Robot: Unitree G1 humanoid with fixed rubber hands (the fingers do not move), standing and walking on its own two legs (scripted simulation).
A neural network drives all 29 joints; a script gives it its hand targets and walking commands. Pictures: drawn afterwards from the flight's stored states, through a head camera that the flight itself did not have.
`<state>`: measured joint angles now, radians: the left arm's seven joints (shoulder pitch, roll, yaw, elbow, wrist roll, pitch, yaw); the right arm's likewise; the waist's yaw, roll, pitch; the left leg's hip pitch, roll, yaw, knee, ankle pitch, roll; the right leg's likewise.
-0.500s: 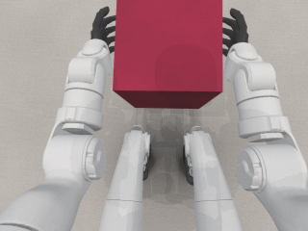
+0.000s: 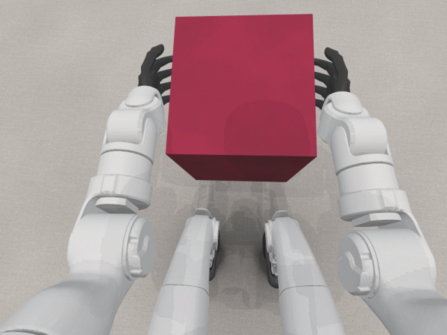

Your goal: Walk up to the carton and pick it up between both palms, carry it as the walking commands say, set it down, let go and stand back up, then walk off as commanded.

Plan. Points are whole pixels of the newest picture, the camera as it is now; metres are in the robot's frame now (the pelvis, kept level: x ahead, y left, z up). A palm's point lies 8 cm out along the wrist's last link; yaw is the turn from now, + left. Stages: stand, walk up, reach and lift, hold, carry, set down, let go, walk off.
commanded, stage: reach and lift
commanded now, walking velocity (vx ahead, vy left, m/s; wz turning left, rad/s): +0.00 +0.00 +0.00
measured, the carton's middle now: (241, 115) +0.47 +0.00 -0.07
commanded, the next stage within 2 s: hold in 1.86 s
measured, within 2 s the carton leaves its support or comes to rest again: neither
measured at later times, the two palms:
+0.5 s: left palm (124, 68) +0.45 +0.14 +0.11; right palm (370, 66) +0.44 -0.15 +0.11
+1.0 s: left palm (105, 54) +0.43 +0.14 +0.16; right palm (400, 51) +0.42 -0.15 +0.16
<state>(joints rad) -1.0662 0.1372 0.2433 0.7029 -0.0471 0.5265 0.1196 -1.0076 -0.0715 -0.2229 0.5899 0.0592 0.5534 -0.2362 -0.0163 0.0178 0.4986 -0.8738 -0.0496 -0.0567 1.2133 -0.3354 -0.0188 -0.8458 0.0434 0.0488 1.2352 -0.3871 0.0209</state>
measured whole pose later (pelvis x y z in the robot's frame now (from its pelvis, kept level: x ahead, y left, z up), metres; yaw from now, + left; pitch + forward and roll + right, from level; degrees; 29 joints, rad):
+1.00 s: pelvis +0.10 +0.00 +0.09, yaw +0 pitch -3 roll +0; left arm -0.53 -0.05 0.26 0.61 0.14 0.73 0.06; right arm -0.50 0.10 -0.24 0.52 -0.12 0.77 -0.16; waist -0.01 0.02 -0.10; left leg -0.40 -0.03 -0.06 0.77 -0.32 -0.02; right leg -0.37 0.03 0.06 0.79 -0.36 0.02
